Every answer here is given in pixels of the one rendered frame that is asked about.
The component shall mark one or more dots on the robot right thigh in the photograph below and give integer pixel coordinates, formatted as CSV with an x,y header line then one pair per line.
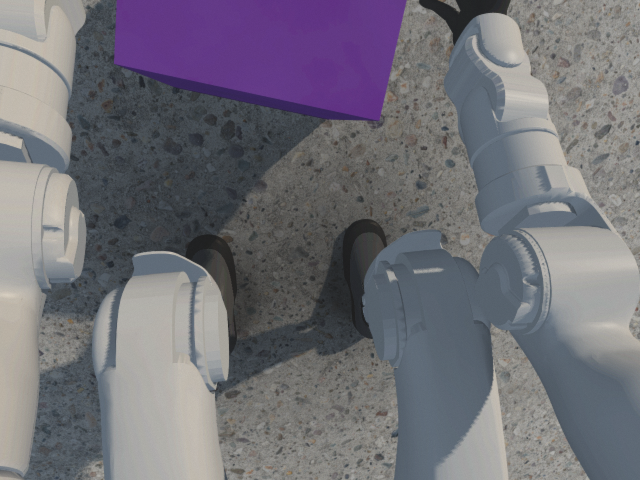
x,y
449,416

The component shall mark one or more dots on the robot left upper arm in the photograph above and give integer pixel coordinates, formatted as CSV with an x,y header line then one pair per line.
x,y
42,243

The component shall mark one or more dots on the robot right forearm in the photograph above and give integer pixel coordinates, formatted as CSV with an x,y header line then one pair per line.
x,y
513,147

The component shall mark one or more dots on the robot left forearm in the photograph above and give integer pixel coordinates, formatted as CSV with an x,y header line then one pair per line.
x,y
37,58

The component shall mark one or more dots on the right robot hand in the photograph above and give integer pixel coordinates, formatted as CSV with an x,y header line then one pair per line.
x,y
457,21

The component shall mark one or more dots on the carton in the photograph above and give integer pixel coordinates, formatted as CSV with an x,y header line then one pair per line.
x,y
329,59

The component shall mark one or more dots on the robot left foot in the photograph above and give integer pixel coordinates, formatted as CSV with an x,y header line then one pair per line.
x,y
214,255

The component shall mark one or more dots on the robot right upper arm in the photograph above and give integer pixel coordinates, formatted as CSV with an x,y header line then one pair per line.
x,y
567,295

